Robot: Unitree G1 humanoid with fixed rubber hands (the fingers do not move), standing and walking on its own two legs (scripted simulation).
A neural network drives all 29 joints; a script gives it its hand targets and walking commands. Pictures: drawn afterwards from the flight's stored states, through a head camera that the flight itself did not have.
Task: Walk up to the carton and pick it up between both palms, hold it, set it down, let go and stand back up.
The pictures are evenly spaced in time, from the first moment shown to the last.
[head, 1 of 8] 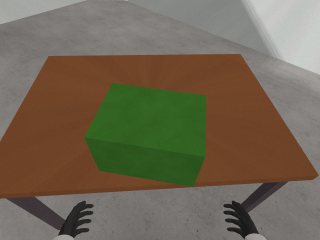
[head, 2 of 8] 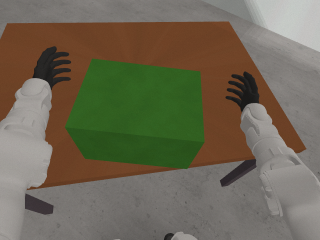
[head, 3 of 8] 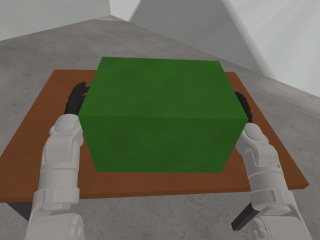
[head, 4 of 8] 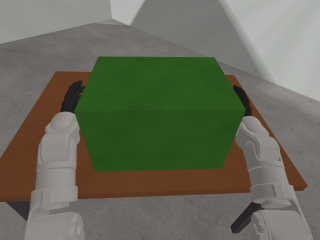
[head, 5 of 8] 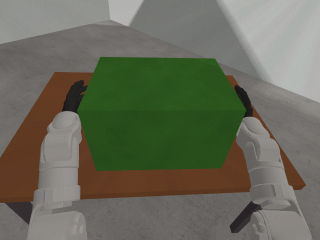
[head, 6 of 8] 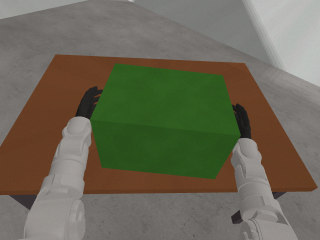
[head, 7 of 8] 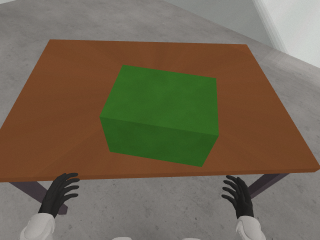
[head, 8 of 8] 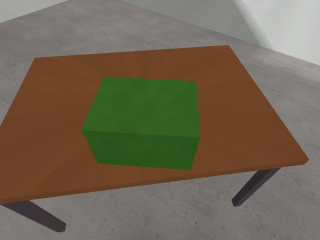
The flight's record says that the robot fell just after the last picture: no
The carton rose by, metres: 0.21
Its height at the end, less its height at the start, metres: +0.00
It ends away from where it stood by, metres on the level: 0.03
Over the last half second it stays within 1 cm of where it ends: yes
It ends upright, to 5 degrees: yes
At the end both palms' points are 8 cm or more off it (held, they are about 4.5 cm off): yes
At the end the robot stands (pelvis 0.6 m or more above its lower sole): yes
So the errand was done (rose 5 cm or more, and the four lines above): yes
